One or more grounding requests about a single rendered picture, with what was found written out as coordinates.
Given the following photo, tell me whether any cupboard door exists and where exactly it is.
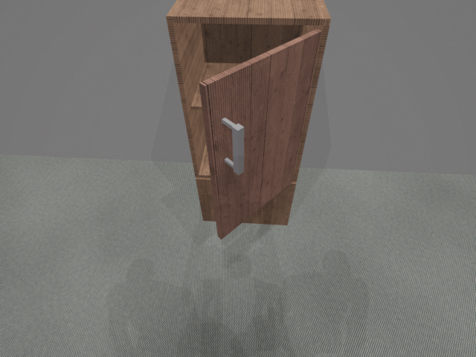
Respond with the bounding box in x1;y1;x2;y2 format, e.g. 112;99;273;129
199;29;322;239

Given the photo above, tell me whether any handle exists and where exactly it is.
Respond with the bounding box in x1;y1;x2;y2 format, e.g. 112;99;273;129
222;118;244;176

